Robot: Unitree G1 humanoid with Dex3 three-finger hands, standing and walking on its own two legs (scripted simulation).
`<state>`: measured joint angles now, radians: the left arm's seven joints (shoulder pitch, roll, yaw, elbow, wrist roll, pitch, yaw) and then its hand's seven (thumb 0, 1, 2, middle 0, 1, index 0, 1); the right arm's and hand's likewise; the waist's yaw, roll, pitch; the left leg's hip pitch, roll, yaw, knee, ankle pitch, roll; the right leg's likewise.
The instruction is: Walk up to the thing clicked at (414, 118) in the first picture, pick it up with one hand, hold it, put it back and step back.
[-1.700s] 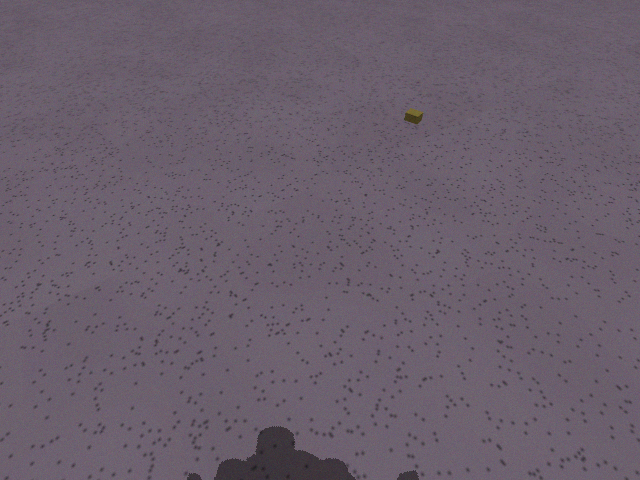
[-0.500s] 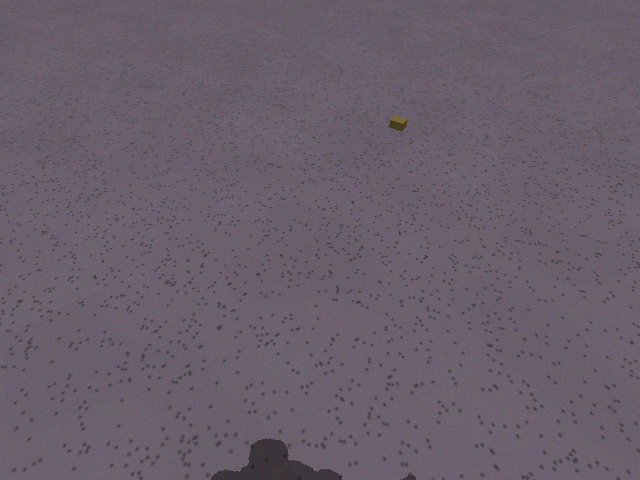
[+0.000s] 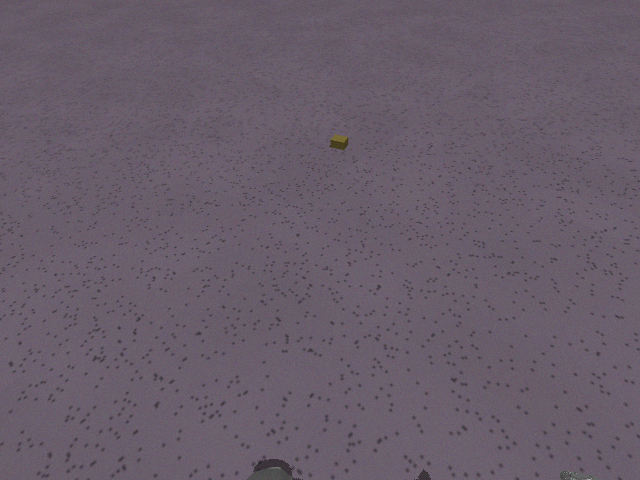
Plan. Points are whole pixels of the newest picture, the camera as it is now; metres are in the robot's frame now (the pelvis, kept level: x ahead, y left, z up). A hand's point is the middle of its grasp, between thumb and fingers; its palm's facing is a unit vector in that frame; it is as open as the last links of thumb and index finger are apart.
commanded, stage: walk up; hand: left
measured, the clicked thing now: (339, 142) +2.01 +0.05 -0.75
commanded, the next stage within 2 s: none
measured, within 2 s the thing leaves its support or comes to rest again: neither
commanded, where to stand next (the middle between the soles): +1.62 -0.12 m, yaw -7 degrees
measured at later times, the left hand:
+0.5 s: hand (208, 299) +0.46 +0.27 -0.12, palm faces -0.23 -0.91 -0.35, open 7.4 cm
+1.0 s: hand (240, 242) +0.63 +0.24 -0.14, palm faces -0.11 -0.92 -0.37, open 7.4 cm
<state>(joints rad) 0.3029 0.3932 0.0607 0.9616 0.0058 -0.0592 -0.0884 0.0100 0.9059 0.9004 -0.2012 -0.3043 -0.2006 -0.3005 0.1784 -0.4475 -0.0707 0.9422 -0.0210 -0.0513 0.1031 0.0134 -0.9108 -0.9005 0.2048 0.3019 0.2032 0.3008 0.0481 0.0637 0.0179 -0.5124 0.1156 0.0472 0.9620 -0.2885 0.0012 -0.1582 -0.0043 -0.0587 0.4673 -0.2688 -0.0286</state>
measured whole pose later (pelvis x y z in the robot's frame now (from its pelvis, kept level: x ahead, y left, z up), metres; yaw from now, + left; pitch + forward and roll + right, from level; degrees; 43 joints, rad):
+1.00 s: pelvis +0.57 -0.04 +0.00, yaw -7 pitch -2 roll -3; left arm 0.34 0.42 0.06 0.91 0.01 -0.10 -0.06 0.01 0.90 0.90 -0.20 -0.30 -0.20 -0.30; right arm 0.19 -0.43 -0.07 0.89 -0.02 -0.04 0.11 0.01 -0.91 -0.90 0.21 0.30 0.20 0.30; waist 0.05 0.05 0.06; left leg -0.54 0.12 0.02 0.64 -0.10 0.01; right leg -0.04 0.01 -0.09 0.41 -0.34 0.00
